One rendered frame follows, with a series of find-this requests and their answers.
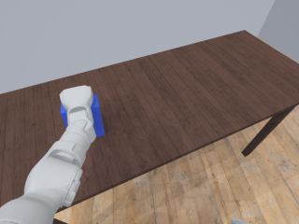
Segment table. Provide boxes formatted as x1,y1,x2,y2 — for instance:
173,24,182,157
0,30,299,224

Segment sponge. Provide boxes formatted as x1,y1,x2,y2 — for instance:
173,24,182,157
60,94,106,137

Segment left robot upper arm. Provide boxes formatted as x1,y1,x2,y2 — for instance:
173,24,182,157
0,156,83,224

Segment robot left forearm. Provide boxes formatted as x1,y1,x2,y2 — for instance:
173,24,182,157
24,104,96,193

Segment left robot hand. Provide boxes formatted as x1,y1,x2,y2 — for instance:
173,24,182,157
59,85,93,111

